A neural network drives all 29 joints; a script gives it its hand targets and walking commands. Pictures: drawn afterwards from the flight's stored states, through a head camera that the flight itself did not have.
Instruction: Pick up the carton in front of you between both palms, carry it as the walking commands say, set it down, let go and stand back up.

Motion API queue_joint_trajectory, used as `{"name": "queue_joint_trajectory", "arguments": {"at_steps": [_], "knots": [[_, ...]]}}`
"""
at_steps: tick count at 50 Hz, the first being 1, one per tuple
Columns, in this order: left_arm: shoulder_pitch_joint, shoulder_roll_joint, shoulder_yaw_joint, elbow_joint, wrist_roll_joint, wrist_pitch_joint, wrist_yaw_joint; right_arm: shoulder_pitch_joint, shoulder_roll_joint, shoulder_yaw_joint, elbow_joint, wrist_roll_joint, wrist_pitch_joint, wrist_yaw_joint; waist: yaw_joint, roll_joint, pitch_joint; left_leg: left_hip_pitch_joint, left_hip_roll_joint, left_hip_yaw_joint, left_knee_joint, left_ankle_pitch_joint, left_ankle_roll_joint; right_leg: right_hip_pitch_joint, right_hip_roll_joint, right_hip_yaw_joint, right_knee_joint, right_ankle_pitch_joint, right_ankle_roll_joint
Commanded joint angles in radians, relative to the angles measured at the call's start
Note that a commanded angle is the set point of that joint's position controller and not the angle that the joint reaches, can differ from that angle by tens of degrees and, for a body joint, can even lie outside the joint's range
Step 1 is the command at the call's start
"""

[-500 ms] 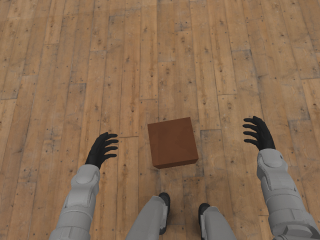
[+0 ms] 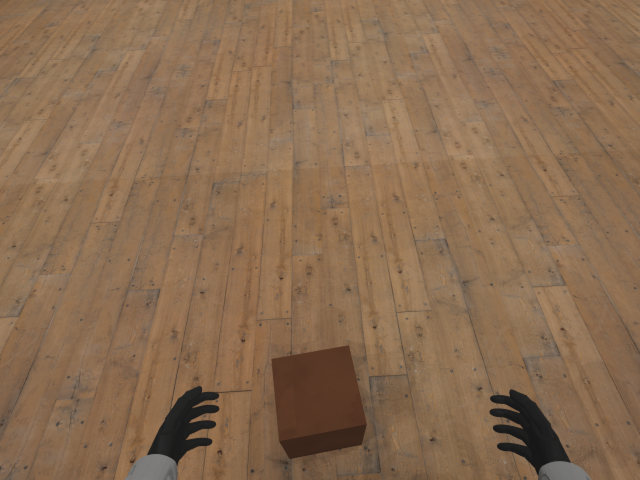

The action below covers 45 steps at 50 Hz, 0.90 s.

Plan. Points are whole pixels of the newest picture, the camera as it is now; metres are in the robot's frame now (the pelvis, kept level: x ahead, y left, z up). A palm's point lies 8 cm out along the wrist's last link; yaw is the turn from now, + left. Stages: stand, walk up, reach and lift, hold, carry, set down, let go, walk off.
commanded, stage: let go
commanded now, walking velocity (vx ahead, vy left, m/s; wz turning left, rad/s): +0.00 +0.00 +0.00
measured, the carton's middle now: (318, 403) +0.38 +0.08 -0.65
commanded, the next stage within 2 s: stand in 0.40 s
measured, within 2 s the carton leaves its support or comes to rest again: neither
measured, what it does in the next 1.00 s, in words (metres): stands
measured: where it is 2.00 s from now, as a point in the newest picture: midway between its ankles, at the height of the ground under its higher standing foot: outside the picture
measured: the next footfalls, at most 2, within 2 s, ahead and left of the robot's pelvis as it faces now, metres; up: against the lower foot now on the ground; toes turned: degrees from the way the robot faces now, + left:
none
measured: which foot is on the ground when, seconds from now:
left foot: down 0.00-1.00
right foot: down 0.00-1.00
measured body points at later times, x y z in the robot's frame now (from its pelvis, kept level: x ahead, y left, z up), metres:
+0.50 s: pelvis +0.00 +0.01 -0.01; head -0.01 +0.03 +0.44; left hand +0.15 +0.27 -0.09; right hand +0.14 -0.24 -0.09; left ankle -0.01 +0.13 -0.74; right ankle -0.05 -0.11 -0.74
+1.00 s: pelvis +0.04 +0.03 -0.02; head +0.04 +0.04 +0.43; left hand +0.08 +0.30 -0.15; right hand +0.15 -0.22 -0.14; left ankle -0.01 +0.13 -0.74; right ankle -0.05 -0.11 -0.74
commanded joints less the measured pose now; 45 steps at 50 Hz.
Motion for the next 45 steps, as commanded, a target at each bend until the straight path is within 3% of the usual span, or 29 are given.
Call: {"name": "queue_joint_trajectory", "arguments": {"at_steps": [1,8,9,10,12,20,21,22,24,26,28,33,45], "knots": [[-0.011,0.103,0.043,-0.081,0.018,0.01,0.005,-0.032,-0.075,-0.007,-0.118,0.009,0.011,0.017,0.006,0.007,-0.053,0.154,-0.039,0.056,-0.022,0.227,-0.012,-0.01,-0.006,-0.021,-0.092,0.274,0.041],[-0.036,0.101,0.05,-0.089,0.031,0.053,0.0,-0.043,-0.083,-0.01,-0.142,-0.001,0.054,0.029,0.004,0.007,0.011,0.191,-0.038,0.065,-0.018,0.166,-0.011,-0.015,-0.003,-0.026,-0.102,0.205,0.04],[-0.073,0.134,0.052,-0.152,0.048,0.103,0.025,0.016,-0.079,-0.012,-0.089,0.006,0.027,0.01,-0.006,0.032,-0.044,0.163,-0.055,0.068,0.019,0.161,-0.011,0.033,-0.008,-0.018,-0.065,0.29,0.035],[-0.058,0.124,0.042,-0.139,0.046,0.117,0.035,0.001,-0.08,-0.01,-0.101,0.008,0.023,-0.001,-0.005,-0.005,-0.036,0.147,-0.054,0.064,0.025,0.154,-0.007,0.03,-0.007,-0.017,-0.048,0.319,0.04],[-0.054,0.116,0.035,-0.139,0.039,0.131,0.044,-0.01,-0.084,-0.008,-0.108,0.006,0.024,-0.008,-0.006,-0.019,-0.024,0.14,-0.055,0.06,0.028,0.142,-0.006,0.02,-0.007,-0.019,-0.043,0.306,0.043],[-0.074,0.099,0.019,-0.161,0.024,0.163,0.06,-0.021,-0.095,-0.014,-0.095,0.002,0.043,-0.009,-0.011,-0.013,0.012,0.157,-0.044,0.046,0.013,0.139,-0.01,-0.004,0.003,-0.037,-0.053,0.23,0.028],[-0.012,0.175,0.028,0.003,0.062,0.019,0.087,0.138,-0.157,-0.018,0.073,-0.046,-0.014,-0.045,-0.033,-0.142,0.034,-0.09,0.081,-0.065,-0.043,-0.131,-0.035,-0.048,-0.087,-0.029,-0.06,-0.257,0.043],[0.049,0.162,0.032,0.01,0.075,-0.033,0.102,0.114,-0.21,-0.033,0.071,-0.053,-0.039,-0.06,0.0,-0.086,0.098,-0.143,0.069,-0.071,-0.048,-0.225,-0.035,-0.077,-0.102,0.045,-0.074,-0.337,0.03],[0.02,0.166,0.028,0.041,0.071,-0.089,0.105,0.065,-0.159,-0.022,0.091,-0.044,-0.082,-0.054,-0.008,-0.036,0.063,-0.176,0.052,-0.083,-0.022,-0.151,-0.019,-0.094,-0.128,0.078,-0.06,-0.287,0.009],[0.006,0.161,0.024,0.067,0.061,-0.118,0.103,0.053,-0.127,-0.012,0.113,-0.033,-0.113,-0.037,-0.001,0.037,-0.059,-0.142,0.052,-0.105,-0.003,-0.034,-0.001,-0.037,-0.127,0.069,-0.013,-0.144,0.004],[0.017,0.16,0.022,0.094,0.055,-0.135,0.101,0.056,-0.13,-0.01,0.136,-0.029,-0.128,-0.033,0.003,0.06,-0.125,-0.114,0.063,-0.131,0.024,0.103,0.014,-0.009,-0.115,0.043,0.038,-0.035,0.012],[0.078,0.173,0.015,0.156,0.04,-0.129,0.11,0.131,-0.147,-0.003,0.187,-0.024,-0.12,-0.047,0.006,0.044,-0.147,-0.097,0.056,-0.134,0.096,0.319,0.037,-0.01,-0.111,0.018,0.088,0.101,0.024],[0.164,0.179,-0.001,0.239,0.026,-0.09,0.129,0.184,-0.151,0.008,0.232,-0.015,-0.09,-0.069,0.005,0.002,-0.107,-0.104,0.04,-0.142,0.172,0.424,0.065,-0.003,-0.11,-0.039,0.134,0.275,0.021]]}}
